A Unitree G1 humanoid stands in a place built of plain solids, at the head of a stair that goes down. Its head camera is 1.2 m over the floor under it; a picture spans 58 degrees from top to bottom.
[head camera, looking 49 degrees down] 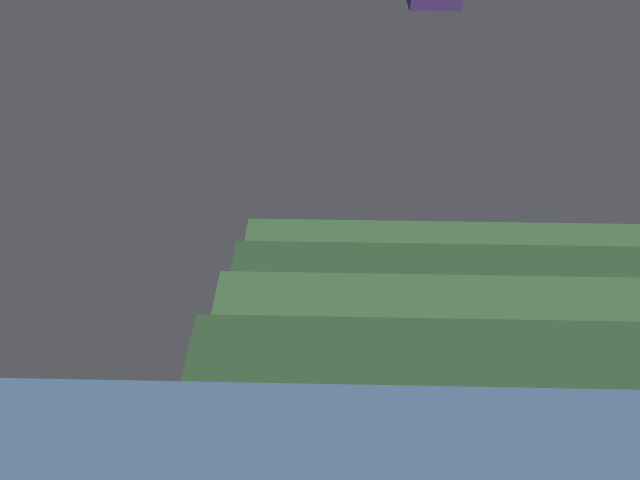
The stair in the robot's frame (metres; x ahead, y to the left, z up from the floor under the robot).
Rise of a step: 0.17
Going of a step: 0.33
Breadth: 3.20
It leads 1 degrees to the right of straight ahead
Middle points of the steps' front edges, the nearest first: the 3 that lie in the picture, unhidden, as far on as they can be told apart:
1.13 -1.15 -0.35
1.46 -1.16 -0.52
1.79 -1.16 -0.70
